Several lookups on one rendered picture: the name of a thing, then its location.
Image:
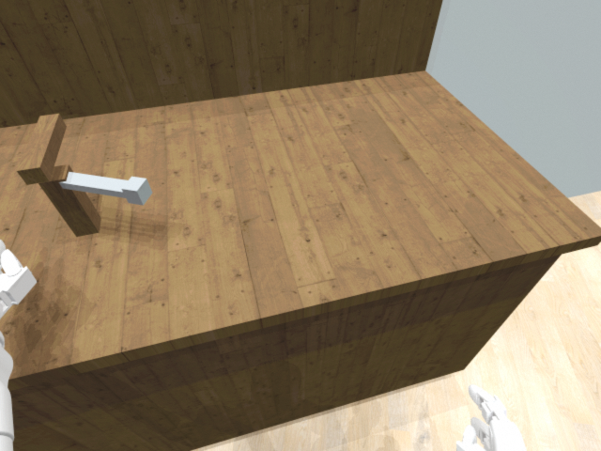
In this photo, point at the counter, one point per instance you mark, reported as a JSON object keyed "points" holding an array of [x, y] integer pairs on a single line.
{"points": [[327, 223]]}

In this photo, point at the right robot hand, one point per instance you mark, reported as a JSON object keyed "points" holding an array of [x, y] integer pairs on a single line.
{"points": [[500, 435]]}

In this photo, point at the left robot hand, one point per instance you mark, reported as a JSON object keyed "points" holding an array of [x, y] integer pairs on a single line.
{"points": [[15, 283]]}

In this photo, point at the tap lever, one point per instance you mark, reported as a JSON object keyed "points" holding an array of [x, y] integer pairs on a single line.
{"points": [[136, 190]]}

